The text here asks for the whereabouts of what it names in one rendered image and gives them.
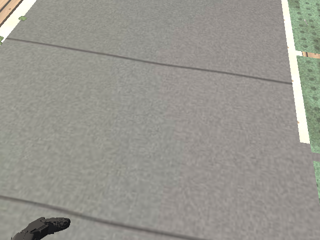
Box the robot left hand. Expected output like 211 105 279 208
11 217 71 240

